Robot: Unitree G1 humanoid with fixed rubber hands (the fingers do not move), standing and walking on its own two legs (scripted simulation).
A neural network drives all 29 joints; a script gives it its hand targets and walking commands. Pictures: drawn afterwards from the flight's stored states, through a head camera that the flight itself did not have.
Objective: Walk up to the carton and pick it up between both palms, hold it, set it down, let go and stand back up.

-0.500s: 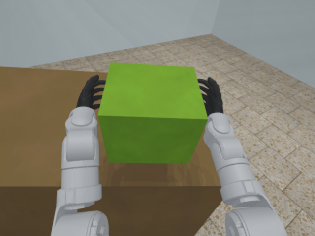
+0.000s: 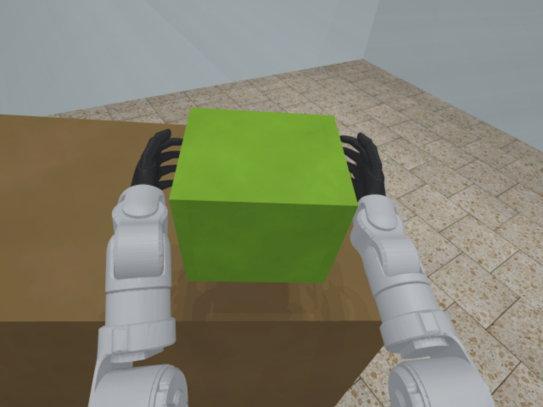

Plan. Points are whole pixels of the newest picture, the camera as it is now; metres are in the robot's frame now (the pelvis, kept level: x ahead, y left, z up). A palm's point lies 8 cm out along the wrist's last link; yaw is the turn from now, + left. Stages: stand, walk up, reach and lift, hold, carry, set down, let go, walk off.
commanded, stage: hold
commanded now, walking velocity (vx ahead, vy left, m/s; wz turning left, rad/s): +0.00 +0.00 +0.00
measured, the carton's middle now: (260, 198) +0.39 +0.00 +0.13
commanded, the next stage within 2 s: none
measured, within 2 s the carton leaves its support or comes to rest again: neither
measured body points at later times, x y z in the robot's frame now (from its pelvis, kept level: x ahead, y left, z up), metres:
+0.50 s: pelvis +0.00 +0.00 +0.00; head -0.02 +0.04 +0.45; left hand +0.38 +0.15 +0.17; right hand +0.37 -0.15 +0.18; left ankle +0.04 +0.13 -0.75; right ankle +0.02 -0.11 -0.75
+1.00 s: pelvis +0.00 +0.00 +0.00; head -0.02 +0.04 +0.45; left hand +0.38 +0.15 +0.17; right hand +0.37 -0.15 +0.18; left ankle +0.04 +0.13 -0.75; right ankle +0.02 -0.11 -0.75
